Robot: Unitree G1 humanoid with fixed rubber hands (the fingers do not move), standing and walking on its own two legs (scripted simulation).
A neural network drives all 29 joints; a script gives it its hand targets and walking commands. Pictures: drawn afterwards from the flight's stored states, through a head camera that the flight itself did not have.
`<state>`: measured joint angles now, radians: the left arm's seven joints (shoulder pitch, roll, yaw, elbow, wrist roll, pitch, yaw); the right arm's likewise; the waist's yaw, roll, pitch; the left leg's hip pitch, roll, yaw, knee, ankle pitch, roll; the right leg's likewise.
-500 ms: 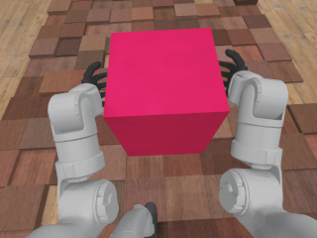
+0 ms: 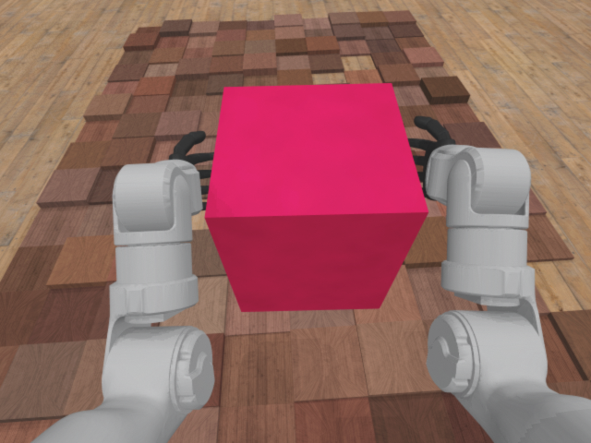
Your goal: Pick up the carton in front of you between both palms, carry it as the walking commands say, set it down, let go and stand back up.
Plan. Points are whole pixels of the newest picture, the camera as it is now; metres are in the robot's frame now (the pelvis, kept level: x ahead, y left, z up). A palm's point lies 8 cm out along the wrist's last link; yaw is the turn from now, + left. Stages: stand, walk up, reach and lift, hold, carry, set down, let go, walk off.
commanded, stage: carry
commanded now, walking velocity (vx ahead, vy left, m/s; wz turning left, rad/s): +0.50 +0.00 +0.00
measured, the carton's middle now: (309, 208) +0.41 -0.01 +0.11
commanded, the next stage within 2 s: none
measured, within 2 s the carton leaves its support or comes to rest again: neither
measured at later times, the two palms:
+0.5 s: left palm (195, 129) +0.66 +0.21 +0.06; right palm (349, 121) +0.66 -0.09 +0.07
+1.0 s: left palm (198, 66) +0.87 +0.23 +0.08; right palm (327, 54) +0.91 -0.07 +0.09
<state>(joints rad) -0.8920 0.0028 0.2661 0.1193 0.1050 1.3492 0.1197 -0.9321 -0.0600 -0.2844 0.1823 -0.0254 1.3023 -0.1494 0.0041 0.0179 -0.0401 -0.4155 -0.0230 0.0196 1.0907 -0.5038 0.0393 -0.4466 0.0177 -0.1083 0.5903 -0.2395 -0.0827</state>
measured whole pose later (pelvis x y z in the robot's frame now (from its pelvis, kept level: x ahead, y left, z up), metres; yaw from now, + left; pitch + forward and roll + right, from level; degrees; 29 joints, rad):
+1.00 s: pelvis +0.58 +0.06 +0.00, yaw +3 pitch +4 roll +0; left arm -0.36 -0.13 0.19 -0.18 0.11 1.20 0.12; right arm -0.43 0.10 -0.21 -0.12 -0.08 1.17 -0.10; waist 0.02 0.02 0.00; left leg -0.38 0.02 0.01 0.65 -0.43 -0.04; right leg -0.38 0.01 -0.18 0.38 -0.02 -0.11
